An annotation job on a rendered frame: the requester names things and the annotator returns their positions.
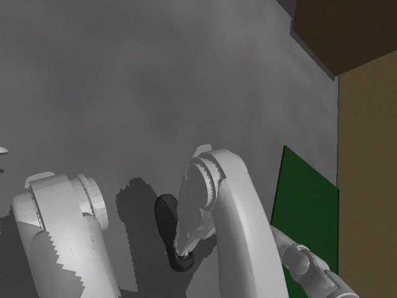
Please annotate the right robot hand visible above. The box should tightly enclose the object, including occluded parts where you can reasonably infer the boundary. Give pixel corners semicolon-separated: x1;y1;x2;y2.
270;225;297;264

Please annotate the right robot arm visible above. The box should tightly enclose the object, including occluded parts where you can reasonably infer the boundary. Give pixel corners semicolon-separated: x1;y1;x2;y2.
282;243;360;298

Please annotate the right robot foot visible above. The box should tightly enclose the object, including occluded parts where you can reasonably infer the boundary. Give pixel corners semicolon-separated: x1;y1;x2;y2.
154;194;194;272

